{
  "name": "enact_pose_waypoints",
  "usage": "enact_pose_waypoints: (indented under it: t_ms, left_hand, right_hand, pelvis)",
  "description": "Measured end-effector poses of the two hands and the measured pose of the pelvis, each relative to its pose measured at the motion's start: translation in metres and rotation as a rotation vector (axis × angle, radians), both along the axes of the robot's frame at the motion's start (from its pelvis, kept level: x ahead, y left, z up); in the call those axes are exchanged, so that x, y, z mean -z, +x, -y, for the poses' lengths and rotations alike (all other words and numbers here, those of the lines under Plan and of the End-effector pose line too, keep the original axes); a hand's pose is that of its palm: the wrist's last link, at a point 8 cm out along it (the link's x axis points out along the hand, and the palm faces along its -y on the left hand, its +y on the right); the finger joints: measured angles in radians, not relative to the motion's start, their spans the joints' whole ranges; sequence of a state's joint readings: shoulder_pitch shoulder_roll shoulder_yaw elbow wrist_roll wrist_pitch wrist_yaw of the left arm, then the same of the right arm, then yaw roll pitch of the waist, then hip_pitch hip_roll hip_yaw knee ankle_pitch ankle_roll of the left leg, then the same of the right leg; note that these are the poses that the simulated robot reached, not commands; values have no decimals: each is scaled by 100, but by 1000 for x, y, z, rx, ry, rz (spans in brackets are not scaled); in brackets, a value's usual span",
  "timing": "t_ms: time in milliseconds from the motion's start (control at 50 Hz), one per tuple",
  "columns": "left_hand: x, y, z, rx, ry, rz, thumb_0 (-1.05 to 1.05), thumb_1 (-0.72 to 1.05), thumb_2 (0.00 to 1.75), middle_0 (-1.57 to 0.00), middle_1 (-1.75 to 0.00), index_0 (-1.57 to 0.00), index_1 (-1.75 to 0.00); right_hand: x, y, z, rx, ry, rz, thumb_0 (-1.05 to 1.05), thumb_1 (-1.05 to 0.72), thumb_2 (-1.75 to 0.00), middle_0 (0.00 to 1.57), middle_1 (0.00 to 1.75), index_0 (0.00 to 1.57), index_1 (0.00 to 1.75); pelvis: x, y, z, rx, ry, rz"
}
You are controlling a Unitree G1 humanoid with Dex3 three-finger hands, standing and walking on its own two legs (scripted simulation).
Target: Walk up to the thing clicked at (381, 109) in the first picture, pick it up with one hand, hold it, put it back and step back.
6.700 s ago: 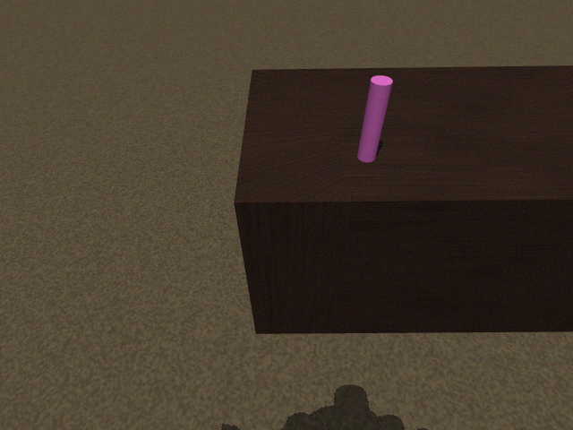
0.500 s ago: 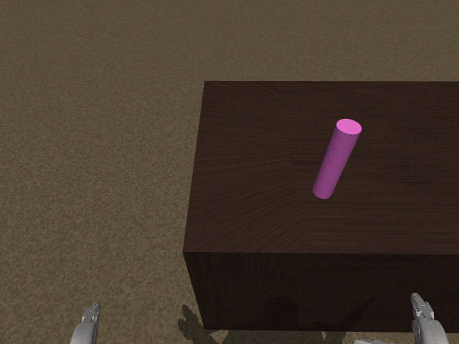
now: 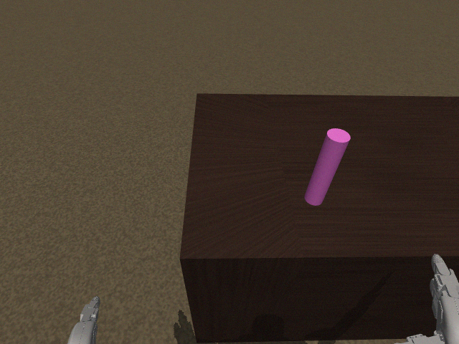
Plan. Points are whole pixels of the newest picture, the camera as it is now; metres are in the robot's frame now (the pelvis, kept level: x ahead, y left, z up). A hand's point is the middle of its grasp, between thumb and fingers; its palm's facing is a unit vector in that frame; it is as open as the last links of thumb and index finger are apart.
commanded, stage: rise first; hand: right
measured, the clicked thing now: (324, 170) +0.49 -0.21 +0.03
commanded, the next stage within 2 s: go down in 0.72 s
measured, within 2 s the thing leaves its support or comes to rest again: neither
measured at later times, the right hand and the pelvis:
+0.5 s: hand (429, 314) +0.17 -0.26 +0.06, palm faces +0.32 +0.86 -0.39, open 17.4 cm; pelvis -0.01 +0.00 +0.00, yaw +0 degrees
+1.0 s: hand (440, 303) +0.18 -0.26 +0.09, palm faces +0.35 +0.86 -0.38, open 17.4 cm; pelvis -0.01 +0.00 +0.00, yaw +0 degrees
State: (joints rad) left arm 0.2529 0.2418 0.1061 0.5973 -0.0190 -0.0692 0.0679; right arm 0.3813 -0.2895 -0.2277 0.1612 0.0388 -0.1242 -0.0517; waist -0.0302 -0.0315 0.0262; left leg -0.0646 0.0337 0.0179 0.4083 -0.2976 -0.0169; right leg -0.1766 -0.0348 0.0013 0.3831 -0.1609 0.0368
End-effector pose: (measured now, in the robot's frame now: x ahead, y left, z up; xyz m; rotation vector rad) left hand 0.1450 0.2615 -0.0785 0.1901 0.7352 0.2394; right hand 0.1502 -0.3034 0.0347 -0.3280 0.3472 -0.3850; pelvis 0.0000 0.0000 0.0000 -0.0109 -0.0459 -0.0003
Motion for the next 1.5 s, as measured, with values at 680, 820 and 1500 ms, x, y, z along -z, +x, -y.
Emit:
enact_pose_waypoints:
  t_ms: [680,820,1500]
  left_hand:
    - [6,-12,2,-6,-24,12,-1,-55,7,-6,-6,-6,-7]
    - [5,-9,2,-7,-24,20,-1,-55,8,-6,-6,-6,-7]
    - [10,-17,15,-21,68,-34,-1,-53,4,-6,-5,-6,-5]
  right_hand:
    - [-62,-17,-3,-86,-126,244,-1,51,-4,6,6,6,5]
    - [-70,-17,-4,-98,-143,274,-1,50,-5,6,6,6,5]
    - [-66,99,70,-241,211,351,-1,61,-5,2,7,4,6]
  pelvis:
    - [0,-14,0,3,3,24]
    - [0,-15,1,5,3,24]
    - [6,-8,12,-4,12,-69]
